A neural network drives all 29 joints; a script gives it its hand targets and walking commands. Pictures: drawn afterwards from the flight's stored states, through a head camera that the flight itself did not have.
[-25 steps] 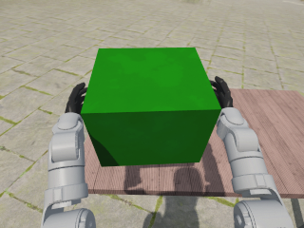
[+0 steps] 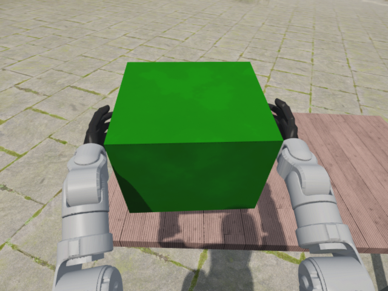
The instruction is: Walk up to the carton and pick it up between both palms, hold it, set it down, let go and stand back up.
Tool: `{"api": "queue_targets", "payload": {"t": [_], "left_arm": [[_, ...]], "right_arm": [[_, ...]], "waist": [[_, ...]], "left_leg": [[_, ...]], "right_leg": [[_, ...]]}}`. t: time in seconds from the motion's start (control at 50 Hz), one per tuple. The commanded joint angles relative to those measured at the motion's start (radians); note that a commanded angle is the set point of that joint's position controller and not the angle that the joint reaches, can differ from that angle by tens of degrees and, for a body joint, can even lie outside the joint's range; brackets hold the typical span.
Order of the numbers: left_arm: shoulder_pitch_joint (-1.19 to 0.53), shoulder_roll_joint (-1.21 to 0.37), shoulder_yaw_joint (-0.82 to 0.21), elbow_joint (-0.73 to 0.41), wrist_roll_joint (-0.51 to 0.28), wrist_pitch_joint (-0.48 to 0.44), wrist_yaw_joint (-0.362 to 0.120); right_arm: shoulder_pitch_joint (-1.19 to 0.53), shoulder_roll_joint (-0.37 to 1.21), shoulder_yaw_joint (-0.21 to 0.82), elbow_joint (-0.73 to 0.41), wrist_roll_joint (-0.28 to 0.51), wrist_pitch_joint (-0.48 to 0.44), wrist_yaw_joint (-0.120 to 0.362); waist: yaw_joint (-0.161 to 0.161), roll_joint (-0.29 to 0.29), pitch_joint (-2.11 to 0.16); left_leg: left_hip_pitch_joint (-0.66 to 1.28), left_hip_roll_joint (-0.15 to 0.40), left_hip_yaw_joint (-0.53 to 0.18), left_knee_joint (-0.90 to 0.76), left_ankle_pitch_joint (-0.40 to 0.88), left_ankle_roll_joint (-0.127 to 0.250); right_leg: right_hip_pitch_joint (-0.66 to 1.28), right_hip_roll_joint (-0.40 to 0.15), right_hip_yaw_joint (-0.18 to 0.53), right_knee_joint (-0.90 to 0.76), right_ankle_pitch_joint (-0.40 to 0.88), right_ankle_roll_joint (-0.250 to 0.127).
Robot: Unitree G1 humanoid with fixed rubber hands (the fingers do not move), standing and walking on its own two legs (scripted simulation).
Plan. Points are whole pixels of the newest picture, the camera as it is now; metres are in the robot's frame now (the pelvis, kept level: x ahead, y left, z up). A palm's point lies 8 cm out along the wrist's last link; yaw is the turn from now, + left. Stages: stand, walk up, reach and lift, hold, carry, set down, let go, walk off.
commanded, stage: hold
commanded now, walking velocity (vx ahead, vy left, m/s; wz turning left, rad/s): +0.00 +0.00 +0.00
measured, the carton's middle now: (191, 135) +0.42 +0.00 +0.14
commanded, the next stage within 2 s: none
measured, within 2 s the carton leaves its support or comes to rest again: neither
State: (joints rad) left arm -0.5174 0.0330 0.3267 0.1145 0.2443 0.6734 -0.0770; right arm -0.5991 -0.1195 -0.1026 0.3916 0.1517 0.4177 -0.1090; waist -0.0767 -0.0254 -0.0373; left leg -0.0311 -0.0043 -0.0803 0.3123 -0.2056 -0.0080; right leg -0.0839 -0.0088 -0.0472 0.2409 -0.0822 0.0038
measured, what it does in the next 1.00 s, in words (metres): stands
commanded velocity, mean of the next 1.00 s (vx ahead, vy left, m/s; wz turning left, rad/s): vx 0.00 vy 0.00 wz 0.00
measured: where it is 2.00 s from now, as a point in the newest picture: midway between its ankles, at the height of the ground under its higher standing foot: outside the picture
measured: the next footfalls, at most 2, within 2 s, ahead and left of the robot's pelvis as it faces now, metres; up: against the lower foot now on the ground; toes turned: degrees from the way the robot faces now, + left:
none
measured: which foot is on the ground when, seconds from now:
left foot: down 0.00-1.00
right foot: down 0.00-1.00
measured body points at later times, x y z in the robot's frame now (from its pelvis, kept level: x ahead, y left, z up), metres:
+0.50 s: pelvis +0.00 +0.00 +0.00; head -0.04 +0.02 +0.45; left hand +0.37 +0.18 +0.17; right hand +0.37 -0.19 +0.19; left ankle -0.02 +0.12 -0.75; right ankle +0.04 -0.12 -0.75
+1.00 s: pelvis +0.00 +0.00 +0.00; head -0.04 +0.02 +0.45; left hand +0.37 +0.18 +0.17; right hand +0.37 -0.19 +0.19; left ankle -0.02 +0.12 -0.75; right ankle +0.04 -0.12 -0.75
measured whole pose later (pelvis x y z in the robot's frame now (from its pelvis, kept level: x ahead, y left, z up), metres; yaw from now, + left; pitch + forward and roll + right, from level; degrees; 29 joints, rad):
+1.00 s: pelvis +0.00 +0.00 +0.00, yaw +0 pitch -5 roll -1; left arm -0.51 0.04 0.31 0.10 0.24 0.68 -0.07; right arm -0.60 -0.11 -0.11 0.39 0.15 0.41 -0.10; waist -0.09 -0.03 -0.03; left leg -0.02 0.00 -0.08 0.32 -0.22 -0.01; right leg -0.07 -0.01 -0.05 0.24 -0.09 0.01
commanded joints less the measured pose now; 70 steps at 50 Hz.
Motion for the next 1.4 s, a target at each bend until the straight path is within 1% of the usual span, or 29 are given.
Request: {"api": "queue_targets", "payload": {"t": [0.0,0.08,0.1,0.12,0.14,0.16,0.2,0.24,0.28,0.36,0.42,0.46,0.52,0.58,0.6,0.68,0.7,0.78,0.82,0.84,0.9,1.04,1.1,1.12,1.2,1.24,1.3,1.36,1.38], "left_arm": [[-0.631,-0.420,-0.425,-0.112,-0.181,-0.073,-0.151],[-0.645,-0.418,-0.435,-0.155,-0.178,-0.073,-0.154],[-0.571,-0.428,-0.441,-0.155,-0.169,-0.061,-0.152],[-0.619,-0.395,-0.392,-0.058,-0.146,-0.059,-0.160],[-0.640,-0.437,-0.445,-0.176,-0.176,-0.065,-0.157],[-0.589,-0.429,-0.431,-0.135,-0.164,-0.060,-0.161],[-0.576,-0.478,-0.495,-0.242,-0.195,-0.065,-0.141],[-0.560,-0.465,-0.496,-0.228,-0.198,-0.062,-0.138],[-0.583,-0.405,-0.430,-0.152,-0.156,-0.058,-0.149],[-0.612,-0.415,-0.433,-0.168,-0.162,-0.062,-0.154],[-0.597,-0.447,-0.468,-0.250,-0.187,-0.068,-0.134],[-0.555,-0.421,-0.427,-0.179,-0.166,-0.058,-0.134],[-0.604,-0.416,-0.447,-0.151,-0.175,-0.064,-0.143],[-0.610,-0.370,-0.388,-0.131,-0.178,-0.064,-0.170],[-0.626,-0.398,-0.413,-0.170,-0.180,-0.067,-0.162],[-0.630,-0.397,-0.371,-0.103,-0.146,-0.063,-0.171],[-0.647,-0.419,-0.414,-0.143,-0.158,-0.060,-0.167],[-0.646,-0.424,-0.424,-0.121,-0.172,-0.055,-0.169],[-0.650,-0.446,-0.482,-0.215,-0.202,-0.072,-0.149],[-0.619,-0.436,-0.456,-0.176,-0.190,-0.069,-0.151],[-0.606,-0.443,-0.485,-0.174,-0.191,-0.064,-0.151],[-0.575,-0.435,-0.421,-0.167,-0.156,-0.054,-0.145],[-0.606,-0.459,-0.494,-0.239,-0.188,-0.059,-0.134],[-0.576,-0.439,-0.457,-0.206,-0.170,-0.054,-0.134],[-0.580,-0.420,-0.433,-0.145,-0.166,-0.057,-0.138],[-0.585,-0.407,-0.448,-0.178,-0.190,-0.066,-0.153],[-0.581,-0.421,-0.435,-0.181,-0.173,-0.061,-0.145],[-0.607,-0.423,-0.474,-0.239,-0.193,-0.067,-0.148],[-0.620,-0.399,-0.440,-0.170,-0.178,-0.067,-0.156]], "right_arm": [[-0.666,0.489,0.376,-0.278,0.083,-0.064,0.169],[-0.602,0.475,0.377,-0.248,0.095,-0.050,0.168],[-0.598,0.457,0.391,-0.261,0.106,-0.051,0.169],[-0.621,0.456,0.348,-0.186,0.074,-0.038,0.168],[-0.598,0.480,0.363,-0.255,0.093,-0.052,0.177],[-0.610,0.469,0.374,-0.250,0.105,-0.053,0.172],[-0.580,0.463,0.395,-0.306,0.127,-0.067,0.170],[-0.585,0.472,0.402,-0.325,0.132,-0.065,0.164],[-0.613,0.456,0.383,-0.282,0.110,-0.055,0.162],[-0.656,0.480,0.395,-0.303,0.107,-0.062,0.180],[-0.651,0.490,0.436,-0.363,0.132,-0.075,0.173],[-0.635,0.481,0.421,-0.328,0.134,-0.064,0.170],[-0.609,0.462,0.379,-0.248,0.089,-0.055,0.171],[-0.614,0.508,0.394,-0.289,0.078,-0.050,0.156],[-0.629,0.510,0.392,-0.311,0.094,-0.057,0.160],[-0.624,0.486,0.367,-0.238,0.079,-0.040,0.161],[-0.621,0.479,0.366,-0.237,0.092,-0.047,0.165],[-0.660,0.475,0.359,-0.262,0.090,-0.053,0.166],[-0.601,0.475,0.369,-0.269,0.094,-0.063,0.168],[-0.636,0.481,0.381,-0.305,0.105,-0.067,0.165],[-0.605,0.459,0.361,-0.281,0.095,-0.063,0.168],[-0.621,0.466,0.400,-0.261,0.121,-0.055,0.186],[-0.617,0.449,0.393,-0.296,0.130,-0.069,0.186],[-0.621,0.461,0.404,-0.284,0.134,-0.065,0.185],[-0.613,0.472,0.383,-0.242,0.099,-0.056,0.179],[-0.645,0.478,0.397,-0.342,0.104,-0.068,0.166],[-0.601,0.481,0.408,-0.301,0.114,-0.056,0.167],[-0.593,0.471,0.404,-0.325,0.115,-0.058,0.159],[-0.587,0.463,0.368,-0.275,0.095,-0.046,0.155]], "waist": [[-0.002,0.019,-0.315],[-0.027,0.047,-0.347],[-0.006,0.053,-0.337],[-0.018,0.029,-0.226],[-0.031,0.070,-0.332],[-0.012,0.057,-0.295],[-0.039,0.081,-0.385],[-0.038,0.081,-0.369],[-0.011,0.054,-0.251],[0.007,0.023,-0.317],[0.004,0.046,-0.425],[0.022,0.041,-0.343],[-0.021,0.025,-0.295],[0.003,-0.034,-0.304],[0.007,0.021,-0.356],[0.000,0.027,-0.277],[-0.012,0.073,-0.309],[-0.021,0.045,-0.299],[-0.048,0.076,-0.374],[-0.021,0.054,-0.349],[-0.046,0.080,-0.325],[0.014,0.044,-0.297],[-0.025,0.089,-0.381],[0.009,0.066,-0.339],[-0.011,0.029,-0.263],[-0.016,-0.004,-0.355],[0.000,0.035,-0.331],[-0.030,0.059,-0.377],[-0.035,0.044,-0.301]], "left_leg": [[-0.180,-0.055,0.079,-0.078,0.181,-0.021],[-0.143,-0.056,0.070,-0.055,0.251,-0.035],[-0.128,-0.055,0.075,-0.057,0.274,-0.036],[-0.182,-0.056,0.071,-0.086,0.147,-0.025],[-0.153,-0.047,0.069,-0.072,0.226,-0.035],[-0.156,-0.051,0.070,-0.068,0.244,-0.039],[-0.075,-0.048,0.059,-0.014,0.432,-0.068],[-0.074,-0.051,0.056,-0.003,0.445,-0.059],[-0.153,-0.061,0.076,-0.046,0.240,-0.043],[-0.184,-0.052,0.074,-0.072,0.206,-0.028],[-0.126,-0.059,0.074,-0.042,0.337,-0.042],[-0.144,-0.060,0.076,-0.052,0.291,-0.033],[-0.163,-0.055,0.068,-0.074,0.215,-0.033],[-0.185,-0.069,0.097,-0.076,0.159,-0.008],[-0.181,-0.060,0.084,-0.075,0.202,-0.017],[-0.185,-0.065,0.088,-0.077,0.172,-0.019],[-0.170,-0.057,0.078,-0.076,0.192,-0.032],[-0.173,-0.050,0.073,-0.078,0.194,-0.034],[-0.110,-0.051,0.068,-0.040,0.309,-0.055],[-0.120,-0.051,0.075,-0.045,0.315,-0.052],[-0.116,-0.048,0.066,-0.038,0.301,-0.062],[-0.150,-0.047,0.066,-0.057,0.294,-0.042],[-0.099,-0.045,0.061,-0.024,0.379,-0.067],[-0.124,-0.047,0.069,-0.031,0.348,-0.054],[-0.187,-0.054,0.065,-0.063,0.235,-0.030],[-0.159,-0.061,0.075,-0.045,0.263,-0.027],[-0.158,-0.058,0.070,-0.051,0.288,-0.028],[-0.128,-0.065,0.070,-0.034,0.325,-0.044],[-0.157,-0.064,0.076,-0.061,0.214,-0.038]], "right_leg": [[0.366,0.042,-0.004,0.040,0.135,-0.006],[0.385,0.054,-0.006,0.048,0.180,-0.010],[0.363,0.064,-0.013,0.042,0.175,-0.008],[0.335,0.047,-0.009,0.022,0.078,-0.007],[0.368,0.053,-0.010,0.051,0.147,-0.010],[0.370,0.054,-0.010,0.042,0.166,-0.007],[0.369,0.074,-0.021,0.064,0.267,-0.003],[0.367,0.070,-0.009,0.064,0.300,-0.002],[0.350,0.050,-0.002,0.032,0.158,-0.002],[0.382,0.053,-0.001,0.038,0.125,-0.009],[0.422,0.058,-0.005,0.064,0.256,-0.003],[0.385,0.053,-0.001,0.053,0.223,-0.005],[0.357,0.054,-0.012,0.039,0.141,-0.008],[0.393,0.022,0.015,0.024,0.147,0.013],[0.415,0.035,0.008,0.048,0.177,0.004],[0.371,0.037,0.002,0.032,0.129,0.006],[0.371,0.045,-0.011,0.047,0.137,-0.007],[0.371,0.046,-0.008,0.039,0.119,-0.009],[0.373,0.058,-0.014,0.054,0.198,-0.009],[0.370,0.055,-0.011,0.050,0.193,-0.008],[0.359,0.056,-0.005,0.040,0.183,-0.016],[0.378,0.058,-0.003,0.048,0.172,-0.010],[0.357,0.073,-0.013,0.061,0.217,-0.014],[0.366,0.066,0.002,0.054,0.208,-0.015],[0.365,0.054,0.006,0.044,0.174,-0.006],[0.407,0.047,0.013,0.047,0.232,0.001],[0.397,0.052,0.007,0.049,0.237,-0.003],[0.403,0.054,-0.007,0.061,0.260,-0.002],[0.382,0.041,0.001,0.036,0.168,-0.002]]}}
